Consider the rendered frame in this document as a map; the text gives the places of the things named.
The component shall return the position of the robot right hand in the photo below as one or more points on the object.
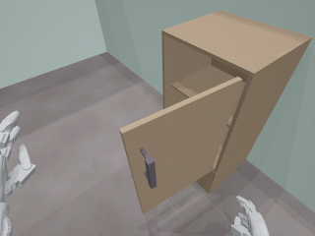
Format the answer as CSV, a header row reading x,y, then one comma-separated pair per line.
x,y
253,224

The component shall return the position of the handle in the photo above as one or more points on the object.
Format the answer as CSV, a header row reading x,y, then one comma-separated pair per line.
x,y
150,169

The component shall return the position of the left robot forearm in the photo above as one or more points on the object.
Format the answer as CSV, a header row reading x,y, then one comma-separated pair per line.
x,y
6,228

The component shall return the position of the cupboard door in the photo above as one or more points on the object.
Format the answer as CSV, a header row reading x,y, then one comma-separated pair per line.
x,y
183,140

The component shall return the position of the robot left hand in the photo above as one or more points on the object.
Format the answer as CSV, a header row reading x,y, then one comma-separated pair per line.
x,y
23,171

